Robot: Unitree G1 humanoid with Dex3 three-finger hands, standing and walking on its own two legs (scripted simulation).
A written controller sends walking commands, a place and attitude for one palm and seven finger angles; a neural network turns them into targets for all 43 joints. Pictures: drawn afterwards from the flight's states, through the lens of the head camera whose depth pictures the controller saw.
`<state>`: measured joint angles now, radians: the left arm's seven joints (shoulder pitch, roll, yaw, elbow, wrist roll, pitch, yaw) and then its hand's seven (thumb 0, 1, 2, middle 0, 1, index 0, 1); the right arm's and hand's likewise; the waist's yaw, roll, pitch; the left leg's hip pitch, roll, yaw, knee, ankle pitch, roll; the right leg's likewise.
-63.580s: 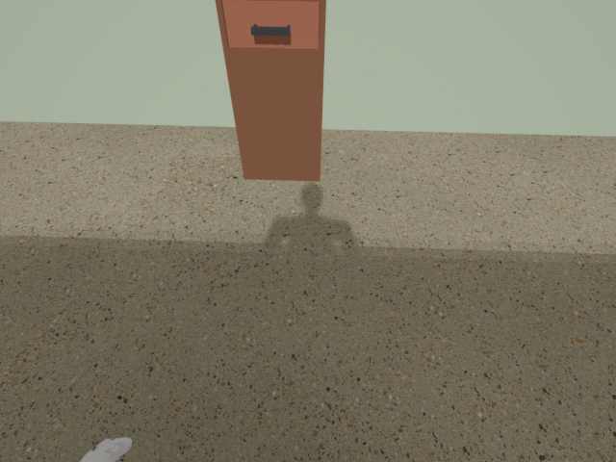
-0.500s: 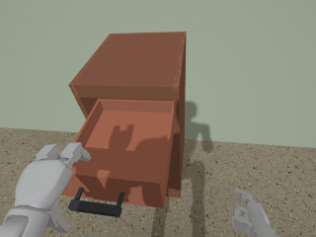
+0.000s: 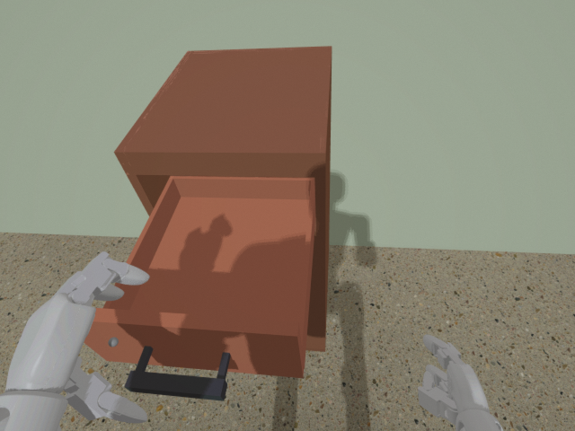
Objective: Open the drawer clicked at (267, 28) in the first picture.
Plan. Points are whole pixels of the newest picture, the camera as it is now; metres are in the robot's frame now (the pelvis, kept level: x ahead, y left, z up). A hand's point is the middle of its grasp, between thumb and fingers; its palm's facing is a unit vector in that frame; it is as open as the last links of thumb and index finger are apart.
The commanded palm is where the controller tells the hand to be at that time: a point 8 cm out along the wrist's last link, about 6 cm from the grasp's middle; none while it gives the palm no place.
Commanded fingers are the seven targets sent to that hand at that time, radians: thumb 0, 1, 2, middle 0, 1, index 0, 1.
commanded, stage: draw the hand back to the body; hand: left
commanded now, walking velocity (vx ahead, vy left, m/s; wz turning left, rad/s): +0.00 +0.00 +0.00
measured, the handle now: (181, 370) +0.20 +0.20 -0.03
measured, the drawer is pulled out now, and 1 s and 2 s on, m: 0.30 0.30 0.30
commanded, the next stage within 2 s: step back with the hand held close in 0.92 s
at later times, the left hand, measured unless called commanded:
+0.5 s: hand (102, 311) +0.19 +0.22 +0.16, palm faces +0.35 -0.84 -0.42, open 10.6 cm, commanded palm +0.14 +0.27 +0.18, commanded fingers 0.00 0.55 0.75 -0.22 -0.52 -0.22 -0.52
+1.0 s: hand (104, 309) +0.19 +0.22 +0.16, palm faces +0.40 -0.82 -0.42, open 7.5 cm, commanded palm +0.14 +0.26 +0.18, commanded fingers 0.00 0.90 0.90 -0.20 -0.30 -0.20 -0.30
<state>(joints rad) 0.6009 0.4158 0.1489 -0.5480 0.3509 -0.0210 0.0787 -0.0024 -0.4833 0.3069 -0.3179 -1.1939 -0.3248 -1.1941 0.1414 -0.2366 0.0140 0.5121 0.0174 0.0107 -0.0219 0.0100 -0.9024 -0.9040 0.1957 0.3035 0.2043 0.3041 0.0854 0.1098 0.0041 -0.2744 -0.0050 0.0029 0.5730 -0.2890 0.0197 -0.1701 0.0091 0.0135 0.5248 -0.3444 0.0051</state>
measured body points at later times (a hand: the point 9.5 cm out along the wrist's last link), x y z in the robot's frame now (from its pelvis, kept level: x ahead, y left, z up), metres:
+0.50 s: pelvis +0.01 -0.01 +0.01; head +0.01 -0.03 +0.46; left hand +0.16 +0.26 +0.18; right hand +0.20 -0.23 -0.08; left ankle +0.01 +0.11 -0.73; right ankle -0.04 -0.13 -0.73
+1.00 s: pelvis +0.01 -0.03 +0.01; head +0.00 -0.06 +0.46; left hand +0.16 +0.26 +0.19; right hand +0.21 -0.24 -0.08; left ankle +0.01 +0.11 -0.73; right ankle -0.04 -0.13 -0.73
